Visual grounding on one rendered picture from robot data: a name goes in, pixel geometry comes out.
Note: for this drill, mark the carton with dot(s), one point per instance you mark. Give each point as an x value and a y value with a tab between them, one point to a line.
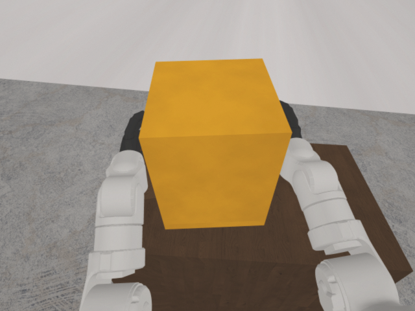
214	137

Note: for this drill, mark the robot right upper arm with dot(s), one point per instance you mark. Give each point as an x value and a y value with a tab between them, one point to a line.
356	283

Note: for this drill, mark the robot left upper arm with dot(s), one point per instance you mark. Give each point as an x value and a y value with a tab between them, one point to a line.
131	296

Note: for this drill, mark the pedestal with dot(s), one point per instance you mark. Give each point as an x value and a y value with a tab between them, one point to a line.
268	267

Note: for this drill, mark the robot right hand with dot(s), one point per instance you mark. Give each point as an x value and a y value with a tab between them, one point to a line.
292	120

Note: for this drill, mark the left robot forearm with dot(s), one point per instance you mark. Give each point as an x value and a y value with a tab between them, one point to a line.
119	218

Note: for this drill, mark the robot left hand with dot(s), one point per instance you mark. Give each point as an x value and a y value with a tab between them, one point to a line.
130	139

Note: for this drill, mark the right robot forearm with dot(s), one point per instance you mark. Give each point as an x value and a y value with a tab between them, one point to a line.
332	225

